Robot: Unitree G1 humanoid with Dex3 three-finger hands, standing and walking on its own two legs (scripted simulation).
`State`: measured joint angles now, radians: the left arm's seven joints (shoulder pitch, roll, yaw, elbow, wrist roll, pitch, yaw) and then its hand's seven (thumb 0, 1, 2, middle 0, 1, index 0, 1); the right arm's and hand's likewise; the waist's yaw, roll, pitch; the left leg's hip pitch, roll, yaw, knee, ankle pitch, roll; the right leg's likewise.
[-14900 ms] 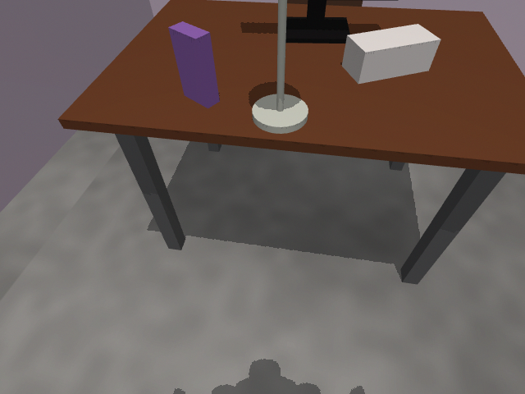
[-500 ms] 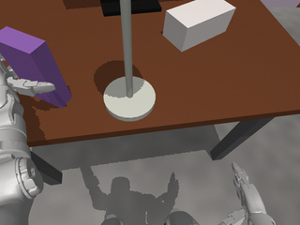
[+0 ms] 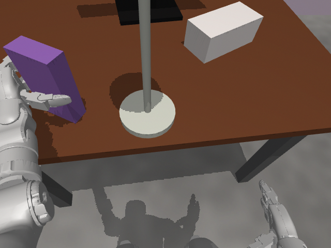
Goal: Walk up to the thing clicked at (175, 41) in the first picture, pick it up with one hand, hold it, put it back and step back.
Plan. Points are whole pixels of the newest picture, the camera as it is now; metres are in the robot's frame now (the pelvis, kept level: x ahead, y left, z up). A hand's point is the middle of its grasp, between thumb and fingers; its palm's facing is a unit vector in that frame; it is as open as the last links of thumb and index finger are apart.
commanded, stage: settle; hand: left
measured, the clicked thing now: (51, 84) +0.48 +0.22 +0.11
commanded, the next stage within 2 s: lift in 0.76 s
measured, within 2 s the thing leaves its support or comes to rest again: leaves its support in 0.04 s
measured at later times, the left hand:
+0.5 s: hand (36, 59) +0.49 +0.23 +0.17, palm faces +0.27 -0.96 -0.02, open 12.9 cm
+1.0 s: hand (32, 49) +0.49 +0.22 +0.20, palm faces +0.27 -0.96 -0.01, open 12.8 cm
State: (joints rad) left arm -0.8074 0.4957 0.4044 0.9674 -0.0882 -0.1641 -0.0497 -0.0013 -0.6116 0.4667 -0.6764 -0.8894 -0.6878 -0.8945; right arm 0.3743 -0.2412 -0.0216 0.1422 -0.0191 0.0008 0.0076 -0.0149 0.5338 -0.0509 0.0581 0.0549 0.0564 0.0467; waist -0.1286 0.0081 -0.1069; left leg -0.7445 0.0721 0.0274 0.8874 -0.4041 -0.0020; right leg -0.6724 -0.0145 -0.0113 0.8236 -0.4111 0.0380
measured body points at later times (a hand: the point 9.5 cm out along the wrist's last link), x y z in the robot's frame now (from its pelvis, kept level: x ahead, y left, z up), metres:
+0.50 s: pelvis +0.00 +0.00 +0.01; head +0.06 +0.00 +0.46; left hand +0.47 +0.28 +0.18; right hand +0.15 -0.26 -0.03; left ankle +0.01 +0.12 -0.70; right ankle -0.01 -0.15 -0.70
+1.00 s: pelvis +0.00 +0.00 +0.02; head +0.05 +0.00 +0.47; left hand +0.47 +0.27 +0.21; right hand +0.15 -0.26 -0.03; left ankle +0.01 +0.12 -0.70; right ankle -0.01 -0.15 -0.69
